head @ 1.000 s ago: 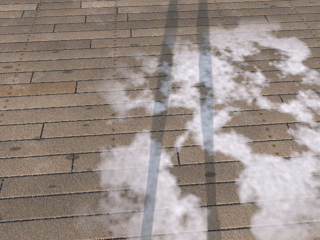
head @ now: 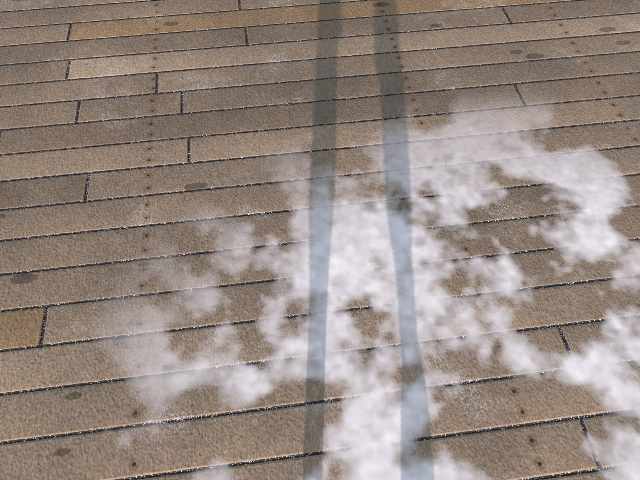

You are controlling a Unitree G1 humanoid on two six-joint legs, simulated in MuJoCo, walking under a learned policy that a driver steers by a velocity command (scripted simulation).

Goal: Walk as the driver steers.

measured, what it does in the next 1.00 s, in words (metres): walks ahead: right foot, then left foot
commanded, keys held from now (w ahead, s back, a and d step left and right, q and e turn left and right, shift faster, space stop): w+q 0.34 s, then w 0.42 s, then w+e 0.24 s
